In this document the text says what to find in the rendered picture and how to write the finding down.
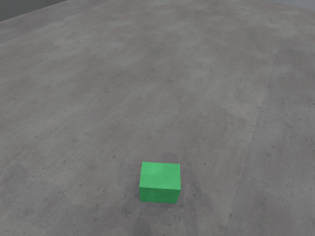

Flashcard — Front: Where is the carton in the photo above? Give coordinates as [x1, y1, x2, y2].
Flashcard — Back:
[139, 161, 181, 204]

